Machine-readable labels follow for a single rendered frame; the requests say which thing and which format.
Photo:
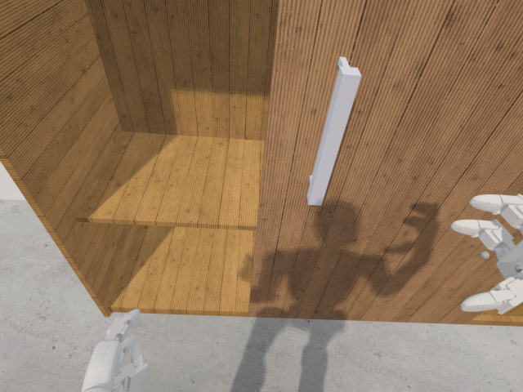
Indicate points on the robot left hand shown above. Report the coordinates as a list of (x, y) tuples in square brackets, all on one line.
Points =
[(104, 371)]

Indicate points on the robot right hand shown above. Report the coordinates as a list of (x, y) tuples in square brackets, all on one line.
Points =
[(509, 293)]

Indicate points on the handle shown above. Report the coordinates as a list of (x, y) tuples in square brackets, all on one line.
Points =
[(348, 79)]

